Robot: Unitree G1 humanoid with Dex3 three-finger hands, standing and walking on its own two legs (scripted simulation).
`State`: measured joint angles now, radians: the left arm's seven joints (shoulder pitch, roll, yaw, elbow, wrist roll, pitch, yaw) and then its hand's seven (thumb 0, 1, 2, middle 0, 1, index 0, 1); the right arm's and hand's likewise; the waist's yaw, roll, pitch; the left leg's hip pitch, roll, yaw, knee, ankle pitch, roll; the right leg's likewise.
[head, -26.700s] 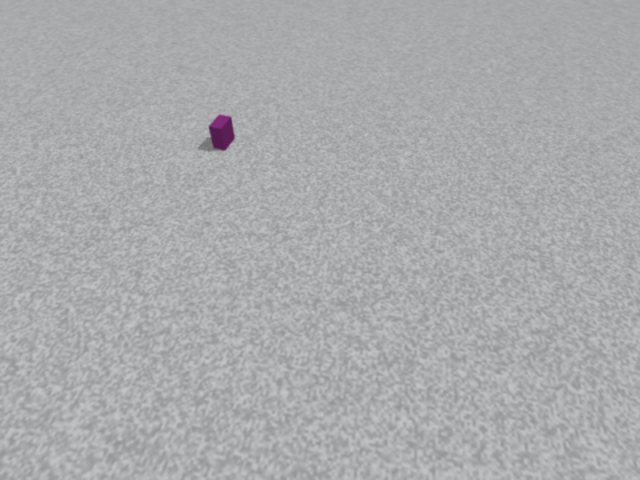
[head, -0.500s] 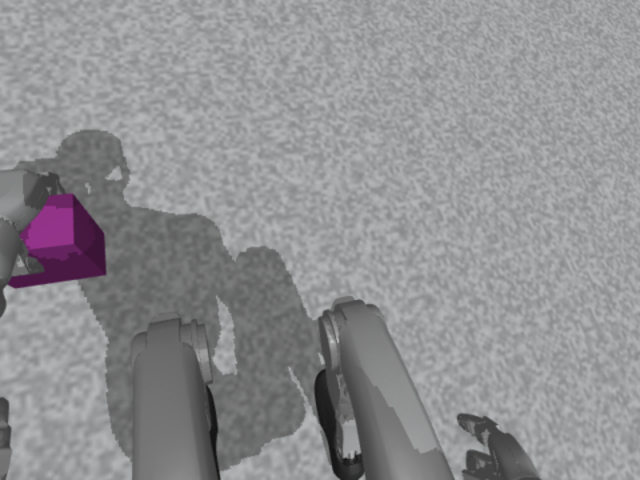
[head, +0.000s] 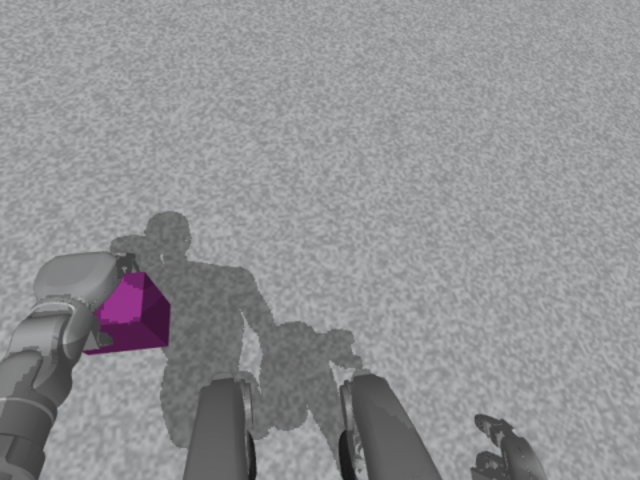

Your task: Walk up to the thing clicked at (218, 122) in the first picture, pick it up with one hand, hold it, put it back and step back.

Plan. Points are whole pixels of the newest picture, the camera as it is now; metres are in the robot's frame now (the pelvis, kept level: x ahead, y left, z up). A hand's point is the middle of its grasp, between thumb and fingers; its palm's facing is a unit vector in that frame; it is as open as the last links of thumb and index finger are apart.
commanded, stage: lift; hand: left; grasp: from above
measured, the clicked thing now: (114, 315) +0.36 +0.26 -0.14
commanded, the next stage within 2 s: hold in 0.72 s
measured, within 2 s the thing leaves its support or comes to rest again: neither
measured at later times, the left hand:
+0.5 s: hand (84, 302) +0.33 +0.24 +0.02, palm faces -0.47 -0.04 -0.88, open 10.0 cm
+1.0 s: hand (69, 276) +0.34 +0.23 +0.08, palm faces -0.51 -0.06 -0.86, open 10.0 cm
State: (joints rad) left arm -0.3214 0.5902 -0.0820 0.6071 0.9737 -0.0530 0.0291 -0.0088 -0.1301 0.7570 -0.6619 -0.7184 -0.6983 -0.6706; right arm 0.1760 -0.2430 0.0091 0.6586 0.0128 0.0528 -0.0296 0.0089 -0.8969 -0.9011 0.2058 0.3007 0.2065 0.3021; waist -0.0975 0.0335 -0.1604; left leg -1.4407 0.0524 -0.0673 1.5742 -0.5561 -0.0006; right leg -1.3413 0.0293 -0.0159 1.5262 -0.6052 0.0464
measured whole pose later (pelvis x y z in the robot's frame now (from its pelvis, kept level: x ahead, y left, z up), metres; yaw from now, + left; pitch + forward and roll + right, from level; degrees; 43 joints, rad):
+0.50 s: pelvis +0.04 +0.00 +0.12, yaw +2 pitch +14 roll -2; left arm -0.24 0.44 -0.16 0.75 1.06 -0.07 0.16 -0.01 -0.10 0.73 -0.65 -0.72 -0.68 -0.67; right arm 0.26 -0.25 -0.01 0.73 0.02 0.00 -0.04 0.01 -0.90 -0.90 0.21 0.30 0.21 0.30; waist -0.07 0.02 -0.10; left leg -0.87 0.05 -0.01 1.05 -0.42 0.00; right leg -0.79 0.01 0.02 1.01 -0.46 0.04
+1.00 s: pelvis +0.06 +0.00 +0.16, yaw +1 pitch +8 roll -1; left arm -0.20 0.40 -0.18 0.72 1.04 -0.05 0.06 -0.01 -0.10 0.71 -0.66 -0.70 -0.69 -0.66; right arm 0.25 -0.25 -0.04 0.71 0.03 0.02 -0.04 0.01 -0.90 -0.90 0.20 0.30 0.20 0.30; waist -0.04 0.03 -0.07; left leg -0.55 0.03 0.02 0.76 -0.34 0.00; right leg -0.49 -0.01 0.04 0.73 -0.37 0.04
